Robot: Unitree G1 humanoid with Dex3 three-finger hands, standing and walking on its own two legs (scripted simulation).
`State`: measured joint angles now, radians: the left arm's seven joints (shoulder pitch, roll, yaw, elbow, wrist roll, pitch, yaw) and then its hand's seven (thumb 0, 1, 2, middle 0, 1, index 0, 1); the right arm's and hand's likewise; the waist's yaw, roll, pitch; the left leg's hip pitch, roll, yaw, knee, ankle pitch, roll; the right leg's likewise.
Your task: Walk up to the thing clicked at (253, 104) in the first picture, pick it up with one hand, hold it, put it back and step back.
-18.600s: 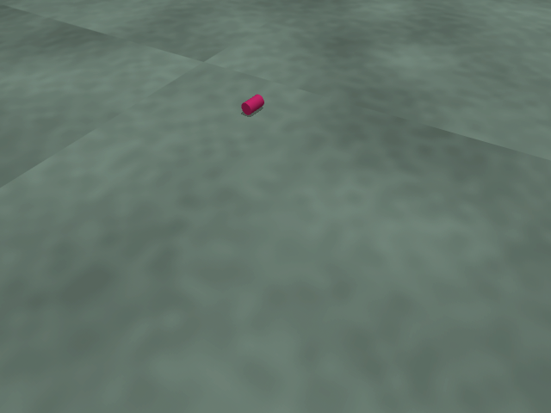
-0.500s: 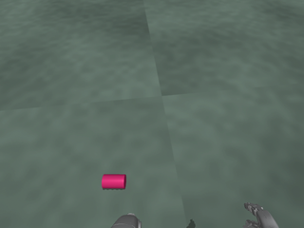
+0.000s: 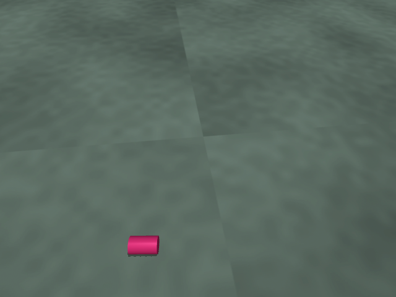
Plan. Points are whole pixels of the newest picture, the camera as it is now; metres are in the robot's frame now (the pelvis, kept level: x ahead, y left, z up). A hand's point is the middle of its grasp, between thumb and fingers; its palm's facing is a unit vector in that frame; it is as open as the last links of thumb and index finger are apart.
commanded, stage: walk up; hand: left
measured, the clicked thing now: (144, 244) +0.49 +0.26 -0.73
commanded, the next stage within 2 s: none
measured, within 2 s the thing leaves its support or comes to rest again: neither
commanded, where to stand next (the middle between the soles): +0.10 +0.01 m, yaw +1 degrees
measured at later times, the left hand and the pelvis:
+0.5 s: hand out of the picture +0.10 +0.25 -0.14, palm faces +0.00 -0.93 -0.37, open 7.4 cm; pelvis +0.02 -0.01 +0.01, yaw +0 degrees
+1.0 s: hand out of the picture +0.11 +0.25 -0.15, palm faces -0.02 -0.93 -0.36, open 7.4 cm; pelvis +0.03 -0.01 +0.01, yaw +0 degrees
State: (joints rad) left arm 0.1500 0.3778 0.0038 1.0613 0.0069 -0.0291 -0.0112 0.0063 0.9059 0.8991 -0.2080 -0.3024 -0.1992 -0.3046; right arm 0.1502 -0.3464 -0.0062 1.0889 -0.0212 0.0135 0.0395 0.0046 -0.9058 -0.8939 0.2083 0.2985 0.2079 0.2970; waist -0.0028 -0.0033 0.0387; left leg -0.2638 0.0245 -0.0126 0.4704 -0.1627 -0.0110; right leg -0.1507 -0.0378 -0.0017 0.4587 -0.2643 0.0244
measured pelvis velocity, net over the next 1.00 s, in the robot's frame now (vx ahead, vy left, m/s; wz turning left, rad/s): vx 0.03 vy -0.01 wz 0.00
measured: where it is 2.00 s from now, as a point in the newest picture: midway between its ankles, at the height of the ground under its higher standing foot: outside the picture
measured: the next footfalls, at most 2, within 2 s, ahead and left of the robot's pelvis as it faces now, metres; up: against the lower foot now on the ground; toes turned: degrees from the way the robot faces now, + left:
left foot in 1.58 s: +0.21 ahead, +0.19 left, +0.00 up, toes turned +3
